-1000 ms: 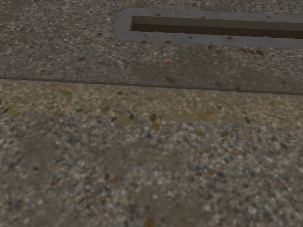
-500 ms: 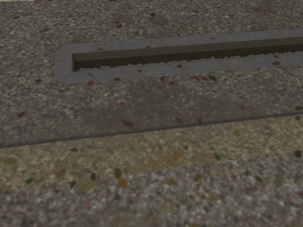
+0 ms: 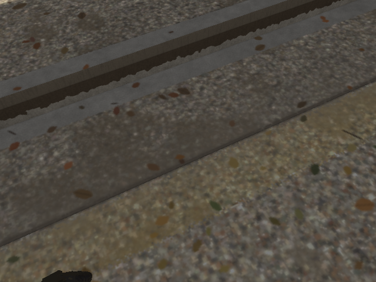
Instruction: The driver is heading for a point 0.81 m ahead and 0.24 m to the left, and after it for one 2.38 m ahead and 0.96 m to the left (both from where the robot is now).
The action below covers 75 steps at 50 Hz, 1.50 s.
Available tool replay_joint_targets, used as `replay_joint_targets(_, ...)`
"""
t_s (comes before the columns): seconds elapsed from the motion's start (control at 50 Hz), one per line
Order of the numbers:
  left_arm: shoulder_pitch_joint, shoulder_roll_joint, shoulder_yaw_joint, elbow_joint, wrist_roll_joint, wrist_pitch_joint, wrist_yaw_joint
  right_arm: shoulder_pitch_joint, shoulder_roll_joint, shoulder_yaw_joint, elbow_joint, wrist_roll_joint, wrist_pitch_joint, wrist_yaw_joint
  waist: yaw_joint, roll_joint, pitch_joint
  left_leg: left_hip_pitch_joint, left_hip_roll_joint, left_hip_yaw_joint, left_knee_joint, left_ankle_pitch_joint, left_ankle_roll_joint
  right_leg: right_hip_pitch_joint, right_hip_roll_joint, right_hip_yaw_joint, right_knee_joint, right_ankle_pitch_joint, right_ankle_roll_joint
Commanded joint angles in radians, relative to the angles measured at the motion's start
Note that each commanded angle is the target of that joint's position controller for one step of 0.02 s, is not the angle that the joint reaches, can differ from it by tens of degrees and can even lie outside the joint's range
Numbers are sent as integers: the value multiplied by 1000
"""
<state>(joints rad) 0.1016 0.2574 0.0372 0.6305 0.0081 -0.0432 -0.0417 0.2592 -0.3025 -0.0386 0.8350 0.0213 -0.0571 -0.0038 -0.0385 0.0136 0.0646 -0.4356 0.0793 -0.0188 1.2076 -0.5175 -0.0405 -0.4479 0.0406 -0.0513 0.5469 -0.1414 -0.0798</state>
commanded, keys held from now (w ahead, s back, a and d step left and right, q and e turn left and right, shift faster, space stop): q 0.78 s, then no key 0.06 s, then e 0.16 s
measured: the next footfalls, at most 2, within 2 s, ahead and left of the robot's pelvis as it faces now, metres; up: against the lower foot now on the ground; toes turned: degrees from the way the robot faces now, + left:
left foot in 0.44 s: +0.09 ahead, +0.16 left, +0.00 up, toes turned +16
right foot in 0.94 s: +0.20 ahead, -0.04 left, +0.00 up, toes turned +30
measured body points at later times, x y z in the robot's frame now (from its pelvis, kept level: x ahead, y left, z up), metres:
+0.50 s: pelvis +0.07 +0.06 +0.01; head +0.11 +0.09 +0.45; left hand +0.14 +0.37 -0.12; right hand +0.28 -0.18 -0.08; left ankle +0.05 +0.15 -0.73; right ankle +0.07 -0.08 -0.69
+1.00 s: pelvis +0.10 +0.04 +0.01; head +0.13 +0.04 +0.46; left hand +0.11 +0.35 -0.09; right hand +0.37 -0.11 -0.09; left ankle +0.05 +0.16 -0.73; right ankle +0.16 -0.06 -0.73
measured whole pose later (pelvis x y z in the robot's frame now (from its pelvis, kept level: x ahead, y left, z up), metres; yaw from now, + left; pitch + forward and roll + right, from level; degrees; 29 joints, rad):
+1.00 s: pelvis +0.10 +0.04 +0.01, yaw +27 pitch +1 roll -1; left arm 0.15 0.26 0.06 0.79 0.02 -0.01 -0.01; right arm 0.14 -0.27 -0.04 0.66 -0.03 0.02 -0.03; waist 0.00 0.04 0.01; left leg -0.28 -0.07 -0.16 0.54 -0.29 0.00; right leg -0.27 0.04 0.05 0.50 -0.26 -0.01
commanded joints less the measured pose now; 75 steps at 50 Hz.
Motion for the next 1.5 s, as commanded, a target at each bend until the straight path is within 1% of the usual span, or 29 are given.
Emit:
replay_joint_targets(0.02,33,95,30,-13,20,-27,1,124,-84,-27,-11,-3,38,-22,-15,-68,-213,14,46,-45,-28,126,-20,162,-278,177,-236,571,-190)
replay_joint_targets(0.08,-14,83,27,20,36,-46,12,135,-60,-33,-6,-10,56,-39,-35,-99,-185,41,28,-61,-140,210,-41,114,-269,78,-279,557,-184)
replay_joint_targets(0.24,34,139,54,86,9,10,74,-55,-62,-48,-108,-10,81,-29,49,-97,-104,-137,45,-33,-301,222,-33,296,-351,95,-341,109,-186)
replay_joint_targets(0.36,34,175,72,101,-7,47,78,-81,-44,-49,-157,-5,83,3,58,-120,-134,-51,-4,58,-467,140,1,389,-378,42,-230,311,-159)
replay_joint_targets(0.42,29,177,77,114,-37,58,83,-18,-53,-58,-151,-5,79,21,9,-116,-160,126,-57,98,-749,359,66,366,-337,-28,-83,295,-62)
replay_joint_targets(0.44,73,144,71,129,-27,55,78,11,-118,-80,-149,-11,78,11,12,-24,-170,254,-22,6,-825,580,109,271,-271,-86,49,170,16)
replay_joint_targets(0.46,42,83,52,81,22,43,67,48,-258,-114,-164,-22,79,-10,35,275,-190,454,222,-323,-789,1056,235,-39,-130,-167,344,-251,116)
replay_joint_targets(0.48,-46,92,51,52,24,35,66,68,-245,-103,-184,-47,67,-5,-22,266,-223,482,334,-464,-802,1165,406,-219,-30,-21,556,-552,147)
replay_joint_targets(0.5,-73,128,61,52,2,34,62,64,-212,-95,-188,-51,50,4,-35,149,-238,482,288,-396,-810,1119,400,-247,-47,73,654,-518,136)
replay_joint_targets(0.52,-62,127,64,61,-14,36,64,11,-195,-93,-193,-36,39,1,-2,110,-212,472,226,-321,-800,1050,343,-272,-63,97,658,-431,125)
replay_joint_targets(0.54,-45,130,66,76,-9,39,72,-37,-167,-87,-203,-15,38,-3,19,74,-198,454,190,-287,-800,997,299,-281,-75,109,625,-367,126)
replay_joint_targets(0.56,-38,144,72,80,-3,44,79,-71,-147,-78,-214,-1,43,-10,37,84,-191,421,170,-267,-809,976,280,-252,-79,115,604,-319,131)
replay_joint_targets(0.78,-64,112,63,68,-13,40,70,-82,-183,-88,-260,-13,78,-34,23,136,-165,285,104,-364,-823,683,271,-59,-10,136,254,-197,167)
replay_joint_targets(0.9,7,96,53,86,-14,19,41,-125,-108,-51,-264,-17,85,-28,43,143,-191,260,85,-368,-741,682,230,155,-38,93,-23,-102,119)
replay_joint_targets(0.92,20,75,44,92,-3,14,33,-110,-68,-34,-251,-20,82,-28,57,119,-185,222,51,-343,-740,579,185,258,-54,100,-177,59,100)
replay_joint_targets(0.94,23,97,41,91,18,11,31,-49,-19,-18,-228,-46,73,-25,26,37,-201,180,-9,-285,-695,404,126,354,-146,205,-201,208,69)
replay_joint_targets(0.96,-27,148,40,75,26,10,34,42,-21,-18,-213,-71,62,-20,-67,-137,-180,144,-108,-185,-636,138,72,348,-255,336,-170,412,-15)
replay_joint_targets(0.98,-74,109,26,76,28,10,31,10,-53,-25,-220,-72,57,-22,-66,-205,-143,196,-85,-146,-689,130,28,209,-298,397,-205,276,-114)
replay_joint_targets(1.02,-63,122,32,77,6,7,27,-86,-102,-41,-210,-60,55,-29,-4,-154,-105,252,-92,-117,-715,264,18,174,-187,333,-202,51,-46)
replay_joint_targets(1.1,35,185,43,90,-20,19,52,-107,-59,-40,-221,-35,42,-30,29,-185,-35,150,-141,-4,-634,91,30,148,-178,445,-282,-520,-73)
replay_joint_targets(1.16,74,183,47,82,-29,25,64,-110,-32,-41,-219,-17,-10,-17,40,-202,-9,107,-121,-17,-661,107,52,174,-208,564,-294,-565,-126)
replay_joint_targets(1.2,13,161,44,48,-35,30,66,-37,-33,-50,-194,-13,-39,-6,-10,-165,-41,248,-98,-32,-750,146,82,102,-157,522,-242,-512,-100)
replay_joint_targets(1.24,-69,86,25,-11,-43,19,62,105,-104,-77,-154,-23,-52,-9,-72,29,-53,495,52,-238,-887,-4,152,-156,-8,310,39,-397,-5)
replay_joint_targets(1.26,-84,68,19,-43,-52,5,54,167,-170,-95,-134,-26,-51,-6,-72,196,-20,571,227,-499,-1004,-72,240,-326,43,192,248,-367,22)
replay_joint_targets(1.28,-85,122,34,-51,-50,-4,50,159,-150,-93,-133,-31,-51,-7,-58,182,37,566,328,-575,-1002,34,296,-446,-29,190,412,-431,27)
replay_joint_targets(1.32,-25,115,38,-22,-51,-9,36,140,-93,-77,-144,-26,-48,-17,-31,71,13,611,286,-432,-989,180,268,-498,-79,208,546,-321,28)
replay_joint_targets(1.36,-48,96,34,-29,-48,-5,18,115,-89,-71,-145,-24,-38,-17,-33,68,20,585,235,-268,-1017,333,221,-494,-111,179,543,-218,44)
replay_joint_targets(1.46,-133,42,8,-79,-37,-6,-20,97,-130,-75,-132,-19,-32,-17,-52,79,23,416,148,13,-1047,508,184,-296,-118,57,308,8,90)
replay_joint_targets(1.5,-157,53,9,-93,-38,-7,-29,107,-160,-80,-119,-9,-30,-15,-52,88,25,389,153,65,-1042,528,169,-201,-100,15,209,30,75)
